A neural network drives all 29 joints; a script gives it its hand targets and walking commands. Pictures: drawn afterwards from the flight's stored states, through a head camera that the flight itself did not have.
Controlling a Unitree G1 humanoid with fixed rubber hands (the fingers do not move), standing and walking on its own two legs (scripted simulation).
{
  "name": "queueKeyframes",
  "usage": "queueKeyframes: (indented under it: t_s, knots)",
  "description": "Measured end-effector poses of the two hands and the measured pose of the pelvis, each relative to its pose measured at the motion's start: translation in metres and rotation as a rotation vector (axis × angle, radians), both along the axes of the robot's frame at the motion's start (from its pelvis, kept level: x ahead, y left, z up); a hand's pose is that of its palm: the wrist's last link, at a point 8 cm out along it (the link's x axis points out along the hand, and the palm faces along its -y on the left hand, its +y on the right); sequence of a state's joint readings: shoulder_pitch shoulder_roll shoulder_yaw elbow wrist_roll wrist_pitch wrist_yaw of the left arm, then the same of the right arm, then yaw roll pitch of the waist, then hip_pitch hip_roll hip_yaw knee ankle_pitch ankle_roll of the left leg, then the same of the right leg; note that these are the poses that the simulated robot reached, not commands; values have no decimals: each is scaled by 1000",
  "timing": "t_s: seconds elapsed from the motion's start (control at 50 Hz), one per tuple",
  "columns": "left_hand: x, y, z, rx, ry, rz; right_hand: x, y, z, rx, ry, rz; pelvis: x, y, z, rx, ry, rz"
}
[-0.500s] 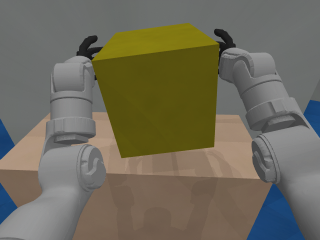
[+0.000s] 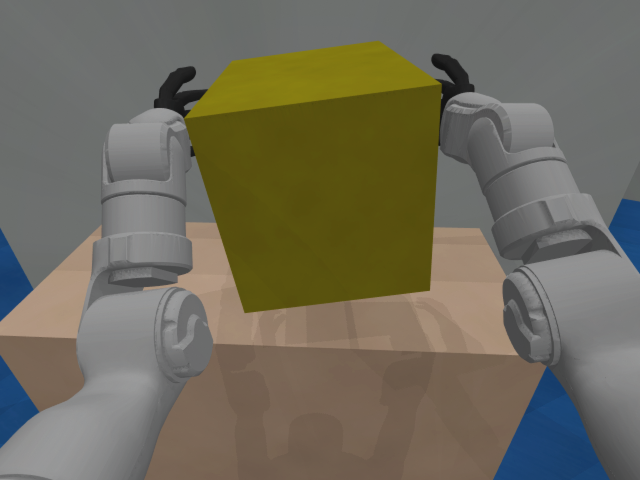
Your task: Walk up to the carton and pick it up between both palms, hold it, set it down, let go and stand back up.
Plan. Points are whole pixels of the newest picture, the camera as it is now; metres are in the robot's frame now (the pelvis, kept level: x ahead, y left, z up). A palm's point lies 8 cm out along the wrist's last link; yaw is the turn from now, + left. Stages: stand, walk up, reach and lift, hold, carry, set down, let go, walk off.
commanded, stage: hold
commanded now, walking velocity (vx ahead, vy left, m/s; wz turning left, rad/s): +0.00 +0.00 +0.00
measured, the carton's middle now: (319, 161) +0.43 -0.01 +0.29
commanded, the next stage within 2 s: none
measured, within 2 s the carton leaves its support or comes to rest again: neither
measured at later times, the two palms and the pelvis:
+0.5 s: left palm (171, 129) +0.38 +0.16 +0.35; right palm (454, 119) +0.36 -0.15 +0.35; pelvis +0.00 +0.00 +0.00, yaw +0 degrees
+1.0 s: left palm (171, 138) +0.37 +0.16 +0.34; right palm (451, 123) +0.37 -0.15 +0.35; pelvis +0.00 -0.01 +0.00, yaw +1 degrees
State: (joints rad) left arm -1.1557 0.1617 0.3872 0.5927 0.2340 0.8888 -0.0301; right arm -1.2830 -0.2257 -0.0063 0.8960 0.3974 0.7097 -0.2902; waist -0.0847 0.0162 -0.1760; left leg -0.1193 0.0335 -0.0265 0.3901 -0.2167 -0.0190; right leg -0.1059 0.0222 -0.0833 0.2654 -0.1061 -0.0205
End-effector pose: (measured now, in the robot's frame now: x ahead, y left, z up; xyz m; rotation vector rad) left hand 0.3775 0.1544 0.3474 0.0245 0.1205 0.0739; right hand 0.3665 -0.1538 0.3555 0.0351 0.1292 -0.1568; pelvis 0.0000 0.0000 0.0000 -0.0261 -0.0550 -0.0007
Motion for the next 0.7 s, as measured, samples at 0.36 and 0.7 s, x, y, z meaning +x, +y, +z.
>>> queueKeyframes:
  t_s: [0.36,0.7]
  knots:
    - [-1,0,4,5,2,-1,-1,0,-1,-14,4,3,0,-4,0,0,-3,6]
    - [-6,1,-3,18,10,25,2,1,-4,-16,18,27,2,-1,1,2,-9,-4]
